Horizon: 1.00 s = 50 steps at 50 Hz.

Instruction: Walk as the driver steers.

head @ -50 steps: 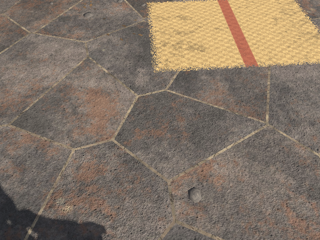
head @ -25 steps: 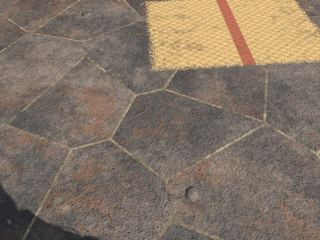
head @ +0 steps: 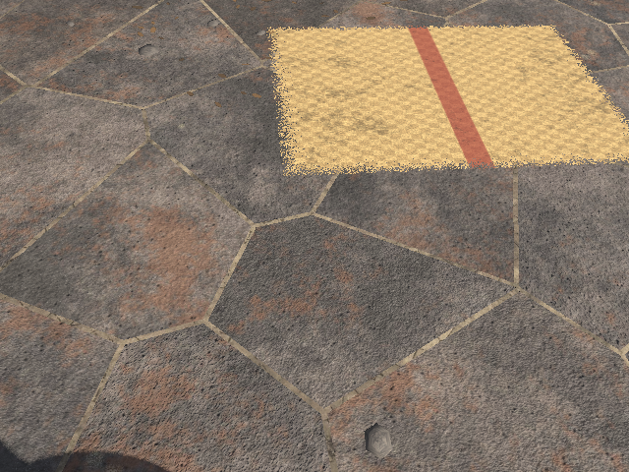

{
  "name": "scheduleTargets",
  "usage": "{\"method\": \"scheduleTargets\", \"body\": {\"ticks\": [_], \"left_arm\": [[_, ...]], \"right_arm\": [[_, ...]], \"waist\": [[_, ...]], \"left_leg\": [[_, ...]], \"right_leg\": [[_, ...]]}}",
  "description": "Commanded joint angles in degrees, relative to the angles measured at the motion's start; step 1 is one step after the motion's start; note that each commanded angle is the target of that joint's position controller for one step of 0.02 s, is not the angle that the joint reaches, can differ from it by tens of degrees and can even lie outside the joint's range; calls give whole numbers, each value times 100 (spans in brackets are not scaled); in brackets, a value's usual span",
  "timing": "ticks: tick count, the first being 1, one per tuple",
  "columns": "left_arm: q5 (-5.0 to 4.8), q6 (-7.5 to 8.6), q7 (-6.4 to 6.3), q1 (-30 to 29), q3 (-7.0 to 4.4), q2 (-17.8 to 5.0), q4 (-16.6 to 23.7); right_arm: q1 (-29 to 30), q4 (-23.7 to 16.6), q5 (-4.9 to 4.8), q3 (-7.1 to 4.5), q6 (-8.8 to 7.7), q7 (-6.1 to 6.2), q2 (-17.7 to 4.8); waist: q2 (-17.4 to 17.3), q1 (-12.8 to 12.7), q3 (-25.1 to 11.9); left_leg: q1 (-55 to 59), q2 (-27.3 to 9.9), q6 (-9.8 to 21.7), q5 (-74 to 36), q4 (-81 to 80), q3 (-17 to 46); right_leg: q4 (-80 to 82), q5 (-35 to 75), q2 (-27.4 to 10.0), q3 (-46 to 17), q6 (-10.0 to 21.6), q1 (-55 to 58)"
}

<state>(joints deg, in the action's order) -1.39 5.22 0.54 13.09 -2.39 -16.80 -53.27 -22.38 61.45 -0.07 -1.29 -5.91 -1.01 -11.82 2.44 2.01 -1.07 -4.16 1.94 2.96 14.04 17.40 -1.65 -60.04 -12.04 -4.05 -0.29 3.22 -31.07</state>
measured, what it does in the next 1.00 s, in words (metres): walks ahead: right foot, then left foot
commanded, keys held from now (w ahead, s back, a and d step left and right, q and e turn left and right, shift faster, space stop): w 0.74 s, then w+e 0.26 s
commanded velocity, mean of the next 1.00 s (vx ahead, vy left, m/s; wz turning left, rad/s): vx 0.48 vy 0.00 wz -0.06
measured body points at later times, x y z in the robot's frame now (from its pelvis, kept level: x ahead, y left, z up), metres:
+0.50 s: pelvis +0.28 -0.06 -0.01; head +0.30 -0.06 +0.44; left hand +0.35 +0.21 -0.13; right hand +0.36 -0.33 -0.14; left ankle +0.27 +0.10 -0.66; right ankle +0.32 -0.13 -0.75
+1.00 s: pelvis +0.57 +0.01 -0.01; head +0.60 +0.02 +0.44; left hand +0.64 +0.29 -0.15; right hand +0.66 -0.26 -0.12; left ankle +0.62 +0.11 -0.75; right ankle +0.50 -0.13 -0.66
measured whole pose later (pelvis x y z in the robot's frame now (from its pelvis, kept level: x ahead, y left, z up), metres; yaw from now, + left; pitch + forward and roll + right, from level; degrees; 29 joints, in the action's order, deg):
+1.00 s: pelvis +0.57 +0.01 -0.01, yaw -5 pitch +1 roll +1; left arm -2.2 3.8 -0.4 16.7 -3.4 -16.3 -54.7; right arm -10.7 50.4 0.6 -3.0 -6.4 -1.0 -13.9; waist 2.4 0.0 2.1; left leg -15.4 0.3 2.7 9.0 23.4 -6.8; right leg -66.1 -18.9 -3.6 -2.9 2.5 -26.4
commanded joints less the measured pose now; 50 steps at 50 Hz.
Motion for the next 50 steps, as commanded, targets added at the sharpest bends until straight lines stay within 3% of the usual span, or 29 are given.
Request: {"method": "scheduleTargets", "body": {"ticks": [1,5,9,12,13,14,15,16,17,18,19,20,21,22,24,25,29,32,36,39,40,41,42,43,44,45,46,47,50], "left_arm": [[56,32,37,-500,-57,-229,428],[22,41,70,-1505,52,-20,815],[-24,67,178,-2034,77,-64,1055],[-17,115,252,-1840,-9,-298,1091],[-13,113,242,-1471,-87,-454,1007],[-27,97,208,-645,-215,-667,772],[-26,61,150,393,-334,-912,486],[144,20,104,1226,-462,-1414,302],[108,-7,124,1288,-374,-1153,229],[53,17,131,770,-259,-809,265],[67,40,121,243,-199,-600,387],[119,84,151,-164,-158,-471,427],[175,132,176,-374,-106,-290,444],[198,142,199,-443,-87,-221,407],[153,172,203,-305,-97,-272,278],[152,183,173,-209,-116,-365,220],[135,129,4,193,-168,-593,82],[75,91,-48,545,-183,-693,-30],[19,-20,-65,996,-208,-726,-251],[6,-128,-90,1013,-254,-804,-289],[9,-159,-91,882,-266,-856,-248],[39,-184,-86,788,-224,-767,-198],[132,-172,-81,758,-115,-526,-30],[99,-65,-34,1548,110,299,3],[-46,33,-36,1320,-12,-253,-90],[-189,78,-46,823,-143,-671,78],[-180,75,-88,541,-154,-643,139],[-102,36,-122,402,-186,-559,146],[-89,-200,-97,634,-211,-173,116]], "right_arm": [[-256,-191,27,-99,-2,86,-826],[-418,-250,12,-108,46,191,-969],[-705,-161,-72,-145,85,215,-987],[-548,-223,-67,-223,165,233,-1115],[-470,-268,-36,-258,206,235,-1201],[-371,-316,8,-259,266,229,-1195],[-309,-419,54,-210,289,218,-1108],[-941,-539,77,-37,204,142,-463],[-1068,-406,-13,51,37,94,-249],[-508,-599,-183,-108,-103,61,-828],[35,-770,-282,-149,-176,73,-1012],[286,-831,-248,-167,-185,122,-966],[280,-820,-164,-224,-120,167,-944],[116,-790,-130,-214,-33,177,-778],[54,-815,-94,-196,95,194,-576],[235,-907,-73,-213,127,207,-619],[1241,-1289,-2,-225,91,183,-668],[1937,-1479,-41,-160,33,110,-553],[2539,-1749,-105,-133,-1,-18,-624],[2458,-1860,-107,-203,-53,-92,-839],[2078,-1789,-104,-272,-77,-87,-978],[1206,-1539,-99,-414,-91,-50,-1228],[95,-1319,-8,-551,-92,16,-1653],[-394,-1152,39,-669,-32,14,-2119],[-377,-1203,32,-498,-29,15,-1489],[111,-1282,24,-403,-49,30,-1210],[573,-1366,30,-349,-66,33,-1051],[875,-1366,38,-309,-85,15,-880],[1115,-1284,99,-296,-147,8,-742]], "waist": [[-691,24,662],[-674,234,816],[-687,246,994],[-764,-83,687],[-904,-306,346],[-963,-737,-191],[-894,-1184,-847],[320,-981,-1829],[1127,-924,-2424],[793,-876,-1433],[390,-722,-672],[-81,-497,-209],[-64,-278,-51],[64,-122,3],[102,-8,160],[91,-6,277],[-22,-237,485],[-33,-486,532],[-28,-650,641],[74,-430,510],[158,-175,289],[100,256,-248],[-279,661,-1159],[-1803,346,-2038],[-1488,517,-2076],[-1197,447,-1164],[-839,269,-697],[-688,128,-302],[-807,-217,10]], "left_leg": [[419,-1335,704,-1446,-1088,1141],[62,-1176,677,-1682,-1288,681],[505,-1443,687,-1871,-1237,593],[1125,-1645,547,-3286,-637,505],[1241,-1641,489,-4385,-148,464],[1137,-1476,387,-5238,826,315],[266,-1250,225,-4757,2156,211],[-2025,-427,-112,-2302,4423,20],[-2985,235,-194,1668,5807,676],[-3580,-153,-50,1554,6298,965],[-3635,-464,39,1080,6188,769],[-3405,-734,44,603,5764,653],[-3025,-937,46,343,5413,662],[-2722,-1013,25,231,5250,673],[-2632,-1092,-56,155,4885,582],[-2798,-1131,-119,-33,4642,549],[-3363,-1118,-297,-1373,3073,438],[-3027,-855,-311,-2099,1973,181],[-3249,-739,-204,-1879,1358,238],[-2885,-601,-14,-1185,1079,256],[-2276,-441,67,-1000,976,137],[-1060,-319,216,-1047,886,34],[751,-1138,554,-1110,1158,834],[2885,-2589,1389,-50,672,3407],[2721,-2632,1320,489,106,4111],[1989,-2457,1014,298,5,3174],[1200,-2248,861,-199,-136,2431],[534,-2034,771,-568,-369,1860],[-319,-1735,698,-1063,-833,863]], "right_leg": [[512,637,-273,-21,-211,-1377],[2105,1440,-47,239,-326,-863],[2844,1605,76,197,-156,-678],[3069,1170,235,206,103,-205],[2991,960,416,323,203,361],[2989,886,613,465,354,1399],[2863,938,297,131,583,3024],[2982,-47,-1210,-2277,1403,5393],[4160,-800,-1911,-4456,1830,5835],[4400,-1078,-1668,-3925,1500,5053],[4529,-672,-1476,-2974,1288,4048],[4739,-50,-1258,-2300,1160,3087],[4892,408,-1013,-1788,1037,2502],[5068,522,-892,-1517,1031,2133],[5324,739,-808,-1164,1125,1739],[5431,810,-791,-1028,1159,1668],[5544,1102,-649,-616,1038,1942],[5530,1135,-527,-314,878,2077],[5206,1220,-868,-395,835,2994],[4676,1903,-1102,-619,699,3469],[4234,2673,-1031,-605,628,3444],[3271,3248,-724,-431,488,3176],[1626,2278,-352,-188,288,2108],[-491,-1007,669,97,-124,-230],[-1312,-2082,559,-758,-84,-786],[-1507,-1679,276,-772,-8,-1151],[-1335,-1163,-29,-619,-16,-1011],[-1010,-814,-193,-589,-45,-823],[-649,-342,-414,-569,-79,-226]]}}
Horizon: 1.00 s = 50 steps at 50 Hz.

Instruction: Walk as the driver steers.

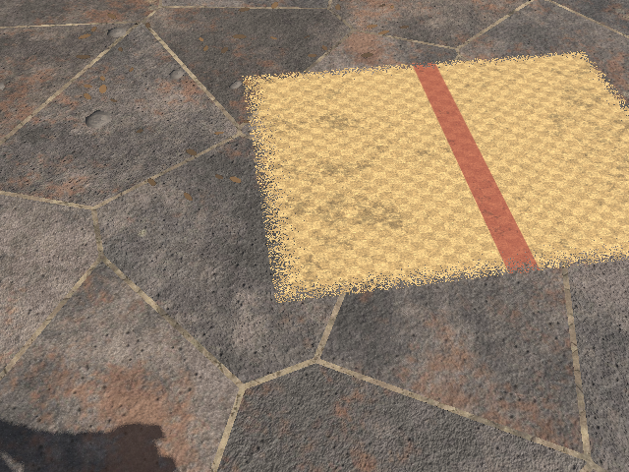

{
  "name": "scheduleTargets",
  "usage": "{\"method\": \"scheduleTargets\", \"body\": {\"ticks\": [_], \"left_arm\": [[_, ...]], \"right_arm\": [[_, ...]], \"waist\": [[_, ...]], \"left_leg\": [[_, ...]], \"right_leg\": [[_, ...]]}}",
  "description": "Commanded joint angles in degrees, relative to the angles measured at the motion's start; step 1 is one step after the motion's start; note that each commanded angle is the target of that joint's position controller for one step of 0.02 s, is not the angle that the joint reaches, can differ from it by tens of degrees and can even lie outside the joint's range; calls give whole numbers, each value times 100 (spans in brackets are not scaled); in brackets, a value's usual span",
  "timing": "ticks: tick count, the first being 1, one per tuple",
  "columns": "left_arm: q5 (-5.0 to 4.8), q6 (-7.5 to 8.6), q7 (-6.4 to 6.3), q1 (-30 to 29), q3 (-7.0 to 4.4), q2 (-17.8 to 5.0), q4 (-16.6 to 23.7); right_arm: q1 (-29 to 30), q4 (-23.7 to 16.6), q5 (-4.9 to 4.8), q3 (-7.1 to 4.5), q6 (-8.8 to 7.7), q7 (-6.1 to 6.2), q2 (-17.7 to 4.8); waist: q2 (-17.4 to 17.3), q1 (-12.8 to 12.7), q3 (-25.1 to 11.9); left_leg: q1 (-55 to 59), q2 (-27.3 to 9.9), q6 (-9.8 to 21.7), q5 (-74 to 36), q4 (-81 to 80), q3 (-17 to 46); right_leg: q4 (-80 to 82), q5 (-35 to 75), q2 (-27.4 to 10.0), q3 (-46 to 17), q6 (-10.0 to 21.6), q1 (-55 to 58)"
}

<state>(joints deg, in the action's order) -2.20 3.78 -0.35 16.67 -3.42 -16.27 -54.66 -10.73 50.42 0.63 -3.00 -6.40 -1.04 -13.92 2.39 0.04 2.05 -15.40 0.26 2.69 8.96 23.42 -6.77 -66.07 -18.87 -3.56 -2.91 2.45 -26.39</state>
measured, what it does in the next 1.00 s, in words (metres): walks ahead, turning right: right foot, then left foot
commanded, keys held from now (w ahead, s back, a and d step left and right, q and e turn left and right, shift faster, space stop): w+e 0.60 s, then no key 0.40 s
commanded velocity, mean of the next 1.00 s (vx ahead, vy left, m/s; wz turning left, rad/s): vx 0.40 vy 0.00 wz -0.42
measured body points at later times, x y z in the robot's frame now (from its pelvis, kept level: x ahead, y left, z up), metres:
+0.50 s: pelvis +0.26 -0.08 -0.01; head +0.30 -0.10 +0.44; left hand +0.47 +0.15 -0.12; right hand +0.28 -0.38 -0.14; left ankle +0.19 +0.10 -0.64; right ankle +0.31 -0.16 -0.74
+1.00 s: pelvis +0.49 -0.11 -0.01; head +0.53 -0.13 +0.44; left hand +0.69 +0.10 -0.14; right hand +0.54 -0.41 -0.12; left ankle +0.63 -0.07 -0.74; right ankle +0.36 -0.20 -0.68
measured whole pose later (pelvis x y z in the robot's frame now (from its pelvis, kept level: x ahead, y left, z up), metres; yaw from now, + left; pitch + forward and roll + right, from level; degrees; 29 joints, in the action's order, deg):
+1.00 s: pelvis +0.49 -0.11 -0.01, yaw -27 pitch +1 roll +1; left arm -0.6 -1.3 -1.7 14.0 -3.4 -15.7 -46.5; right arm -4.6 45.5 1.3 -1.6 -3.9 -1.6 -12.8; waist 1.3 -0.8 2.9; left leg -24.1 1.8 2.5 4.8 27.6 -1.9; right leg -59.7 -32.4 1.7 -5.9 -2.6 -20.9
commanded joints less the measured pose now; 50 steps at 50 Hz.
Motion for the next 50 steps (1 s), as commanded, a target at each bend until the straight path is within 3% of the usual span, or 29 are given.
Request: {"method": "scheduleTargets", "body": {"ticks": [1,3,7,13,16,17,18,19,20,21,22,23,24,25,26,28,30,32,34,38,41,42,43,44,45,46,47,48,50], "left_arm": [[-2,-116,-4,199,-111,-168,322],[39,-183,-1,-53,-129,-153,478],[89,-138,114,-667,-108,-87,738],[96,-123,330,-1732,-34,-33,1277],[74,-150,405,-1591,-132,-241,1433],[59,-164,404,-1212,-218,-391,1388],[37,-169,383,-472,-361,-627,1223],[38,-197,283,497,-583,-1043,961],[14,-220,173,720,-722,-1724,883],[94,-123,213,761,-627,-1646,1111],[154,-41,243,667,-497,-1196,1080],[128,23,236,374,-439,-973,1101],[105,49,233,-100,-372,-746,1197],[139,58,213,-408,-308,-560,1300],[175,59,189,-507,-286,-527,1363],[140,79,122,-406,-317,-672,1354],[125,80,34,-202,-360,-841,1314],[141,28,-38,-145,-345,-831,1281],[142,-43,-81,36,-330,-778,1216],[149,-117,-122,313,-267,-667,1057],[186,-147,-155,107,-238,-618,1057],[191,-146,-150,25,-211,-556,1094],[287,-120,-135,235,-133,-344,1198],[206,-103,-117,1181,-48,-144,998],[148,-149,-75,1320,-89,-504,888],[93,-253,-82,839,-179,-813,947],[101,-379,-124,389,-189,-792,1016],[145,-504,-156,209,-194,-714,1053],[177,-652,-202,243,-135,-417,1001]], "right_arm": [[-55,-143,25,-150,-114,30,-598],[-133,-78,40,-198,-116,91,-710],[-245,-24,33,-251,-49,198,-866],[-768,130,-108,-341,146,249,-1060],[-631,66,-169,-407,267,270,-1262],[-554,26,-185,-428,315,285,-1341],[-429,-20,-208,-428,363,293,-1379],[-430,-86,-176,-389,356,306,-1315],[-855,-350,79,-158,248,245,-505],[-674,-559,-105,-79,-30,168,-521],[74,-719,-353,-175,-206,105,-900],[215,-760,-363,-154,-287,105,-876],[158,-649,-214,-184,-288,156,-889],[61,-603,-102,-247,-227,179,-985],[-14,-601,-71,-271,-141,169,-983],[18,-664,-7,-252,-21,172,-813],[401,-819,23,-213,36,191,-694],[743,-915,23,-164,39,174,-595],[1026,-983,13,-105,-2,104,-468],[1298,-1118,-11,-121,-41,-15,-606],[783,-974,68,-200,-127,-43,-839],[424,-872,135,-228,-170,-28,-932],[59,-874,266,-264,-201,-11,-1230],[-237,-825,292,-232,-103,-4,-1193],[-425,-713,79,-128,-4,-45,-745],[-132,-758,-43,-89,70,-68,-678],[194,-796,-21,-42,151,-60,-603],[553,-821,13,18,215,-60,-510],[926,-801,90,-10,332,-40,-613]], "waist": [[-745,-64,-189],[-617,-69,-41],[-527,60,127],[-419,393,415],[-655,115,133],[-762,-136,-139],[-729,-578,-533],[-453,-1021,-1034],[1094,-538,-1402],[922,-523,-2348],[331,-754,-1714],[124,-567,-1138],[-232,-274,-762],[-178,-61,-624],[-122,59,-572],[-143,122,-476],[-108,32,-313],[55,-69,-174],[212,-256,-255],[335,-407,-336],[394,-89,-526],[264,106,-719],[-313,95,-1397],[-1492,-20,-2229],[-1471,36,-2588],[-956,106,-1952],[-636,75,-1430],[-586,-50,-962],[-1007,-238,-548]], "left_leg": [[707,-1572,755,-756,-1524,1149],[731,-1587,796,-1002,-1636,800],[917,-1462,697,-1156,-1738,111],[1894,-1726,596,-1632,-1419,-404],[2226,-1791,425,-3722,-597,-634],[2215,-1758,356,-4599,38,-701],[1968,-1607,224,-4939,1069,-816],[974,-1367,-34,-3992,2561,-860],[-1464,-506,-399,938,4658,-689],[-2628,248,-446,2683,5778,786],[-3272,-84,-277,2189,5834,1174],[-3269,-348,-142,1656,5394,1151],[-2853,-587,-158,1291,4882,1154],[-2369,-735,-198,1064,4483,1178],[-2047,-781,-253,934,4280,1180],[-1889,-747,-426,730,3765,1062],[-2019,-644,-583,175,3056,974],[-1843,-462,-634,-559,2100,851],[-1356,-208,-582,-1421,1286,688],[-1203,-50,-365,-1749,618,812],[-801,-33,-60,-1430,212,836],[-155,-114,72,-2346,-106,789],[1244,-931,433,-4572,393,1473],[2843,-2209,1561,-5882,593,2862],[2884,-2461,1795,-4702,370,3602],[2283,-2219,1575,-3157,120,3432],[1616,-1943,1320,-2037,-135,3090],[873,-1739,1161,-1142,-421,2785],[-220,-1202,841,-182,-844,2135]], "right_leg": [[45,470,-493,-302,-23,-802],[390,886,-516,-350,-81,-1141],[1683,1920,-451,-134,-132,-1262],[2756,1793,-287,435,76,-1485],[2875,1029,106,843,354,-839],[2848,757,341,1004,481,-276],[3117,868,609,1107,659,733],[3428,1101,631,703,902,2381],[3625,923,-845,-1983,1696,4272],[4793,-124,-1646,-4641,2443,5108],[5078,181,-1521,-4004,2043,4827],[5012,635,-1289,-3159,1813,4079],[5002,1225,-1021,-2483,1608,3178],[5091,1734,-829,-2041,1510,2527],[5218,1957,-718,-1877,1482,2146],[5349,2439,-611,-1580,1503,1735],[5414,2585,-475,-1321,1440,1526],[5238,3339,-216,-852,1185,1336],[5026,3607,-11,-542,919,1205],[4594,3269,-285,-916,760,1762],[3792,3664,-413,-1215,622,2270],[3246,3804,-134,-1097,446,2212],[2162,2617,274,-973,213,1560],[463,-775,883,-705,-217,307],[-107,-2265,787,-890,-347,-62],[-453,-2018,578,-915,-469,-338],[-403,-1730,419,-686,-554,-436],[19,-1517,245,-552,-598,-351],[1291,-1206,135,-200,-624,444]]}}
